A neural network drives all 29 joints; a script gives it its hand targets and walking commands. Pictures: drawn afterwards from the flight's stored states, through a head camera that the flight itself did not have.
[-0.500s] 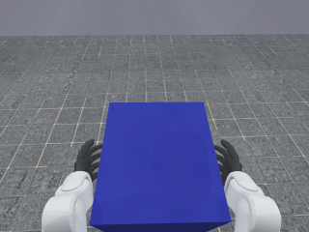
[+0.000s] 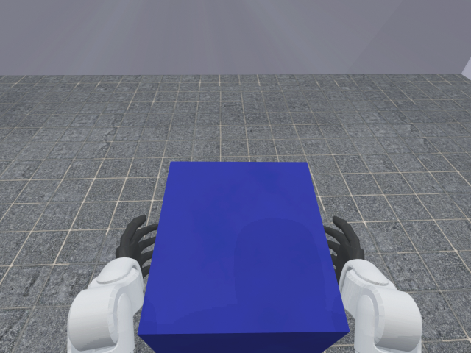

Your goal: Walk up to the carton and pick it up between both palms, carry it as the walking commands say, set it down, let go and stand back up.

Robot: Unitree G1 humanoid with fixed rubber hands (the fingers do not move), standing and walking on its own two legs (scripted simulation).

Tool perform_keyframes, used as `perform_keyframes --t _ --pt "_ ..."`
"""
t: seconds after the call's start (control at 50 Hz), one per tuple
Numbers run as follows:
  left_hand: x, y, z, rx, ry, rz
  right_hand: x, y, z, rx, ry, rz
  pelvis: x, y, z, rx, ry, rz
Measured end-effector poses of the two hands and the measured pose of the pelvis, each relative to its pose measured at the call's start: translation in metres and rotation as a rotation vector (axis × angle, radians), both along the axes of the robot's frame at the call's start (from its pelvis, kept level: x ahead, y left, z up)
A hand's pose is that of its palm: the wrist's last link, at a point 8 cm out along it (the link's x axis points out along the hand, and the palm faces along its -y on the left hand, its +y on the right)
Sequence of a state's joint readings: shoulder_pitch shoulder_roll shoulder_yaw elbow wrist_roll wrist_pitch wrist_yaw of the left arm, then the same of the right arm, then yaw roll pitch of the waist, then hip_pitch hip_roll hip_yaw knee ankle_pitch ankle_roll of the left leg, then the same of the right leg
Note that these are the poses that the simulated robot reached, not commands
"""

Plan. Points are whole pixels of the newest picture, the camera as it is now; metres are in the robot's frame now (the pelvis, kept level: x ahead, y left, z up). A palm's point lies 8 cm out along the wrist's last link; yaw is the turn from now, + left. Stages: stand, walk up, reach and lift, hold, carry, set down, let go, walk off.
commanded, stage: carry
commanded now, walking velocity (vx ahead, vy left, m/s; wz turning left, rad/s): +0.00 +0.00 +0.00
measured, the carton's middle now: (238, 265) +0.26 +0.00 +0.03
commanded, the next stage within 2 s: none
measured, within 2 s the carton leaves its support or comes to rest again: neither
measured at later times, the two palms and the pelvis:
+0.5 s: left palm (109, 256) +0.24 +0.20 +0.09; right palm (321, 252) +0.25 -0.13 +0.10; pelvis +0.02 +0.03 +0.00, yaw +1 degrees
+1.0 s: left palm (88, 243) +0.27 +0.24 +0.09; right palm (290, 240) +0.27 -0.09 +0.09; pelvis +0.04 +0.07 +0.00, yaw +1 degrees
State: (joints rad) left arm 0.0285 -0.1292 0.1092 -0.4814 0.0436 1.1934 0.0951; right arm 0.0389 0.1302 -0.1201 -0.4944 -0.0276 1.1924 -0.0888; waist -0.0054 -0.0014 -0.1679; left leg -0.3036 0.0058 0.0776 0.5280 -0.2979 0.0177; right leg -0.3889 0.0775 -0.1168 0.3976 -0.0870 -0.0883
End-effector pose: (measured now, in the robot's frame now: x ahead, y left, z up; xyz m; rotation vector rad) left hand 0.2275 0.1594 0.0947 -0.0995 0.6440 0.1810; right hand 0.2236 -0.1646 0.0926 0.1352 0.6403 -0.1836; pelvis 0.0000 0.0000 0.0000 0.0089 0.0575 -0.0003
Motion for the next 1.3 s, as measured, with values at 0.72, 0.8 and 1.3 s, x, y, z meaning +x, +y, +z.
perform_keyframes --t 0.72,0.8,1.3 --pt "0.032 0.058 -0.002 -0.01 -0.008 0.018 0.037 0.057 0.001 -0.014 -0.007 0.02 0.029 0.051 -0.001 -0.026 -0.014 0.012" --pt "0.036 0.064 -0.004 -0.01 -0.005 0.016 0.041 0.064 -0.001 -0.015 -0.004 0.019 0.032 0.058 -0.001 -0.028 -0.016 0.011" --pt "0.054 0.098 -0.014 -0.006 -0.011 0.02 0.061 0.098 -0.01 -0.021 -0.011 0.031 0.043 0.09 -0.005 -0.034 -0.007 0.016"
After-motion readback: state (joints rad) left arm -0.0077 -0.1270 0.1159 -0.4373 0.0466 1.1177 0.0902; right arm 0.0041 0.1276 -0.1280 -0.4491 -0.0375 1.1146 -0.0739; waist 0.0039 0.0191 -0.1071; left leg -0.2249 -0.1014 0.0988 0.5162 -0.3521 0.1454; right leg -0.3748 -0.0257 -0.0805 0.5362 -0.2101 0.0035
